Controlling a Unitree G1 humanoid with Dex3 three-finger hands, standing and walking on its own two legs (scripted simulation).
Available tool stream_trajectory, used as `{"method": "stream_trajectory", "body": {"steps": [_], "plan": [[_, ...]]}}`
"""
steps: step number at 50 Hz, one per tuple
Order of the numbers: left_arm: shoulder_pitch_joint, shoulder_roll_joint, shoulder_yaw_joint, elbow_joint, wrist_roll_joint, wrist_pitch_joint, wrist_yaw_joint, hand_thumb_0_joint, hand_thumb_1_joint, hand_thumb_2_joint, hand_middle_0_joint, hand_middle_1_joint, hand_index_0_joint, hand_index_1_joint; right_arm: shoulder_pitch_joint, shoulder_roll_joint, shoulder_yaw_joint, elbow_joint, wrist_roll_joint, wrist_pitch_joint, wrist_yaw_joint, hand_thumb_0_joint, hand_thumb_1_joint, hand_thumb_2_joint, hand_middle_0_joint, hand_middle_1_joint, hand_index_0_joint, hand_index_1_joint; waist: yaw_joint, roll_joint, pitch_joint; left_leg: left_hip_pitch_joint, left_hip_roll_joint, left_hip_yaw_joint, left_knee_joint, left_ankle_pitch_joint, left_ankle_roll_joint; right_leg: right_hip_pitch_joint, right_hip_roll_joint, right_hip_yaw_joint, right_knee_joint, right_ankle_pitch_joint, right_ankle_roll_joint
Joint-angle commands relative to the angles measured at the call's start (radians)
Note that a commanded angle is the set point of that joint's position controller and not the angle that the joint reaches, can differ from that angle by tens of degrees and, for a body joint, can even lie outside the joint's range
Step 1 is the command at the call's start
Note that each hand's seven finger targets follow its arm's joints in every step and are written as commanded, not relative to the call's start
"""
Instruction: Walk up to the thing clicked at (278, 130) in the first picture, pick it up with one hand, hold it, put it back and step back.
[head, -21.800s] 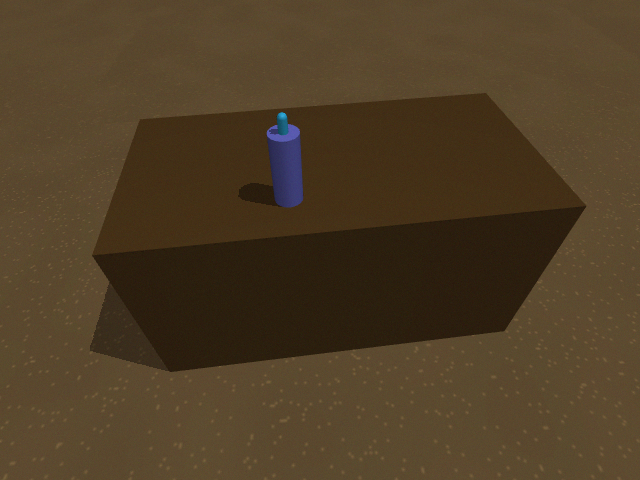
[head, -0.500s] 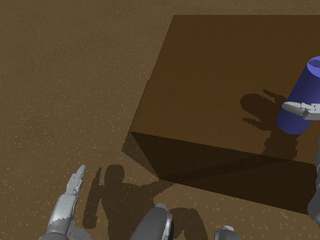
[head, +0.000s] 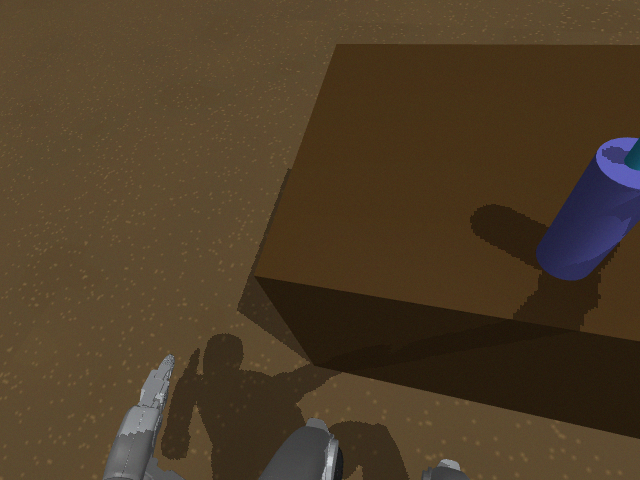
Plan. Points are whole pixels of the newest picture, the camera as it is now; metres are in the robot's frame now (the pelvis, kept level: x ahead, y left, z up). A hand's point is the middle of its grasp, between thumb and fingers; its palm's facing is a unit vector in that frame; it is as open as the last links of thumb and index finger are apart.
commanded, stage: rise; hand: right
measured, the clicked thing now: (603, 206) +0.49 -0.23 +0.03
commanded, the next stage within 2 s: sink last in 0.14 s
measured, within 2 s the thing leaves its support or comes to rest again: neither
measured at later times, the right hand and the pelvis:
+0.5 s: hand out of the picture +0.42 -0.38 +0.11, palm faces +0.48 +0.80 -0.35, open 17.3 cm; pelvis +0.04 +0.00 +0.05, yaw -1 degrees
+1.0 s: hand out of the picture +0.21 -0.24 +0.06, palm faces +0.32 +0.88 -0.35, open 17.2 cm; pelvis +0.04 +0.02 +0.05, yaw -2 degrees
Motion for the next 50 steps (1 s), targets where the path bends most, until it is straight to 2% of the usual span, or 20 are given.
{"method": "stream_trajectory", "body": {"steps": [1,4,5,6,8,11,13,14,17,22,25,26,27,28,32,34,37,41,46,50], "plan": [[-0.001,0.175,0.111,-0.134,-0.030,-0.063,0.040,0.000,-0.569,0.049,-0.061,-0.041,-0.050,-0.053,-0.357,-0.174,0.084,-0.122,0.034,-0.002,0.063,0.000,0.364,-0.037,0.090,0.036,0.080,0.036,0.010,-0.185,-0.465,0.319,-0.036,0.017,-0.126,0.205,0.030,0.333,0.009,0.017,-0.224,0.411,0.012],[-0.024,0.119,0.035,-0.111,-0.040,-0.065,0.028,0.000,-0.596,0.069,-0.069,-0.033,-0.047,-0.056,-0.276,-0.129,0.101,-0.054,0.051,0.030,0.092,0.000,0.437,-0.016,0.089,0.033,0.086,0.032,-0.016,-0.108,-0.347,0.304,-0.036,0.022,-0.137,0.188,0.031,0.283,0.009,0.022,-0.245,0.403,0.007],[-0.079,0.138,0.045,-0.182,-0.053,-0.048,0.027,0.000,-0.569,0.067,-0.068,-0.047,-0.053,-0.062,-0.152,-0.309,0.089,0.022,-0.051,0.093,0.033,0.000,0.415,-0.060,0.070,0.055,0.069,0.054,-0.117,-0.136,-0.353,0.360,-0.028,0.027,-0.170,0.165,0.038,0.314,0.027,0.001,-0.287,0.408,0.018],[-0.034,0.151,0.075,-0.144,-0.057,-0.029,0.025,0.000,-0.562,0.067,-0.065,-0.047,-0.051,-0.060,-0.241,-0.320,0.082,-0.102,-0.034,0.108,-0.004,0.000,0.448,-0.055,0.067,0.056,0.068,0.056,-0.084,-0.174,-0.394,0.390,-0.028,0.018,-0.173,0.201,0.041,0.340,0.023,-0.006,-0.292,0.430,0.020],[0.114,0.166,0.103,-0.061,-0.059,0.003,0.004,0.000,-0.530,0.067,-0.059,-0.042,-0.048,-0.053,-0.178,-0.272,0.113,-0.057,-0.037,0.148,-0.013,0.000,0.479,-0.052,0.064,0.057,0.066,0.057,-0.060,-0.128,-0.315,0.367,-0.035,0.026,-0.185,0.219,0.043,0.355,0.027,-0.006,-0.306,0.472,0.017],[0.089,0.170,0.089,-0.072,-0.065,0.032,-0.023,0.000,-0.530,0.063,-0.054,-0.037,-0.043,-0.047,-0.219,-0.540,-0.028,-0.295,-0.069,0.167,-0.054,0.000,0.519,-0.044,0.062,0.058,0.064,0.058,-0.153,-0.250,-0.518,0.558,-0.015,-0.003,-0.186,0.390,0.053,0.431,0.042,-0.032,-0.311,0.618,0.025],[0.052,0.213,0.145,-0.120,-0.071,0.047,-0.027,0.000,-0.530,0.076,-0.053,-0.045,-0.048,-0.051,-0.191,-0.559,-0.049,-0.396,-0.071,0.178,-0.073,0.000,0.542,-0.051,0.061,0.054,0.056,0.054,-0.149,-0.257,-0.594,0.619,-0.018,-0.002,-0.190,0.477,0.057,0.515,0.040,-0.036,-0.316,0.725,0.029],[0.067,0.217,0.154,-0.067,-0.073,0.052,-0.027,0.000,-0.554,0.081,-0.052,-0.042,-0.045,-0.049,-0.158,-0.501,-0.023,-0.372,-0.067,0.186,-0.081,0.000,0.553,-0.052,0.060,0.055,0.055,0.055,-0.139,-0.241,-0.557,0.604,-0.022,0.004,-0.189,0.487,0.059,0.529,0.034,-0.032,-0.317,0.758,0.032],[-0.097,0.130,0.060,-0.075,-0.079,0.042,-0.030,0.000,-0.573,0.092,-0.056,-0.042,-0.042,-0.057,-0.094,-0.302,0.069,-0.312,-0.059,0.199,-0.110,0.000,0.489,-0.061,0.065,0.052,0.056,0.052,-0.157,-0.185,-0.454,0.573,-0.022,0.006,-0.225,0.419,0.060,0.496,0.022,-0.029,-0.351,0.708,0.033],[-0.080,0.141,0.087,-0.043,-0.084,0.034,-0.011,0.000,-0.566,0.093,-0.055,-0.044,-0.042,-0.057,-0.018,-0.126,0.201,-0.364,-0.048,0.217,-0.130,0.000,0.519,-0.061,0.060,0.055,0.055,0.055,-0.143,-0.194,-0.417,0.561,-0.025,0.017,-0.268,0.351,0.059,0.599,0.013,-0.031,-0.390,0.688,0.034],[0.067,0.178,0.129,0.028,-0.091,0.052,-0.003,0.000,-0.553,0.077,-0.058,-0.045,-0.048,-0.054,0.355,-0.129,0.155,-0.354,-0.029,0.256,-0.137,0.000,0.490,-0.062,0.063,0.053,0.056,0.053,-0.169,-0.123,-0.307,0.569,-0.023,0.027,-0.292,0.372,0.053,0.592,0.017,-0.041,-0.409,0.715,0.029],[0.107,0.147,0.111,0.078,-0.096,0.066,-0.008,0.000,-0.551,0.077,-0.058,-0.042,-0.048,-0.052,0.399,-0.076,0.191,-0.435,-0.016,0.269,-0.131,0.000,0.488,-0.062,0.064,0.053,0.056,0.053,-0.174,-0.122,-0.253,0.583,-0.020,0.028,-0.296,0.370,0.053,0.561,0.021,-0.046,-0.426,0.686,0.027],[0.092,0.150,0.117,0.059,-0.101,0.073,-0.010,0.000,-0.542,0.071,-0.057,-0.042,-0.049,-0.050,0.501,-0.087,0.163,-0.523,-0.004,0.279,-0.130,0.000,0.491,-0.060,0.064,0.053,0.056,0.053,-0.190,-0.103,-0.251,0.613,-0.014,0.027,-0.301,0.381,0.052,0.548,0.027,-0.052,-0.436,0.662,0.022],[0.088,0.111,0.096,0.099,-0.106,0.079,-0.019,0.000,-0.538,0.071,-0.058,-0.044,-0.051,-0.051,0.475,-0.027,0.212,-0.652,0.012,0.287,-0.120,0.000,0.481,-0.062,0.064,0.053,0.056,0.053,-0.194,-0.142,-0.239,0.608,-0.014,0.030,-0.301,0.365,0.053,0.557,0.024,-0.051,-0.447,0.659,0.027],[0.009,0.050,0.064,0.133,-0.118,0.083,-0.027,0.000,-0.537,0.066,-0.057,-0.042,-0.050,-0.048,0.685,0.043,0.241,-1.013,0.049,0.312,-0.124,0.000,0.470,-0.061,0.065,0.052,0.057,0.052,-0.218,-0.128,-0.165,0.632,-0.001,0.017,-0.340,0.294,0.045,0.522,0.039,-0.069,-0.488,0.466,0.007],[-0.029,0.118,0.127,0.082,-0.111,0.074,-0.006,0.000,-0.531,0.066,-0.057,-0.043,-0.051,-0.050,0.751,-0.026,0.174,-1.179,0.051,0.310,-0.151,0.000,0.469,-0.061,0.064,0.052,0.056,0.052,-0.228,-0.141,-0.199,0.667,0.002,0.015,-0.348,0.287,0.043,0.553,0.041,-0.064,-0.495,0.460,0.007],[-0.079,0.165,0.179,0.055,-0.105,0.061,0.037,0.000,-0.507,0.061,-0.055,-0.049,-0.054,-0.050,0.809,-0.034,0.165,-1.385,0.054,0.299,-0.188,0.000,0.472,-0.059,0.063,0.052,0.056,0.053,-0.229,-0.135,-0.181,0.681,0.006,0.006,-0.357,0.242,0.034,0.575,0.043,-0.067,-0.494,0.396,-0.002],[-0.073,0.130,0.179,0.061,-0.091,0.041,0.087,0.000,-0.481,0.059,-0.054,-0.049,-0.054,-0.048,1.162,0.180,0.236,-1.277,0.061,0.309,-0.214,0.000,0.465,-0.063,0.061,0.054,0.056,0.054,-0.235,-0.023,-0.061,0.666,0.005,0.017,-0.366,0.188,0.024,0.507,0.041,-0.055,-0.493,0.344,-0.012],[-0.019,0.045,0.111,-0.012,-0.086,0.018,0.086,0.000,-0.475,0.047,-0.054,-0.054,-0.059,-0.047,1.289,0.311,0.365,-1.424,0.050,0.296,-0.190,0.000,0.495,-0.061,0.056,0.057,0.055,0.057,-0.233,0.000,-0.110,0.684,0.016,0.012,-0.348,0.210,0.020,0.526,0.052,-0.069,-0.474,0.355,-0.017],[0.054,0.045,0.130,0.029,-0.089,0.006,0.080,0.000,-0.472,0.046,-0.054,-0.061,-0.062,-0.052,1.374,0.321,0.368,-1.431,0.049,0.306,-0.178,0.000,0.492,-0.062,0.055,0.058,0.055,0.058,-0.214,-0.013,-0.016,0.606,0.014,0.015,-0.352,0.151,0.013,0.486,0.061,-0.079,-0.475,0.283,-0.023]]}}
